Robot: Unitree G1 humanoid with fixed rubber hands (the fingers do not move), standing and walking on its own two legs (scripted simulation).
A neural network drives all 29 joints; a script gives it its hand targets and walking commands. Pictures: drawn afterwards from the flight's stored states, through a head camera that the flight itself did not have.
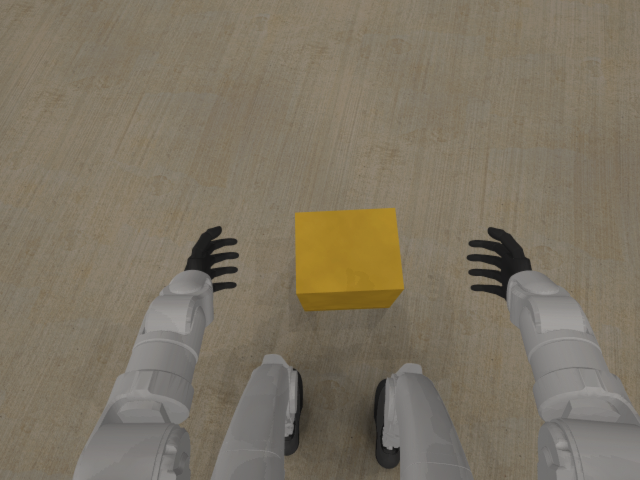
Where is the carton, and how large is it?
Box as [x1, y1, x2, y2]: [295, 208, 403, 310]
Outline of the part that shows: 394,208 295,213 296,293 304,310 389,307 403,289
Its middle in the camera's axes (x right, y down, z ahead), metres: +0.07 +0.07 +1.00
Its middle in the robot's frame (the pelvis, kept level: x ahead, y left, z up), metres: +0.50 +0.00 -0.55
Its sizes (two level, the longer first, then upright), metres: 0.238 0.195 0.253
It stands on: the floor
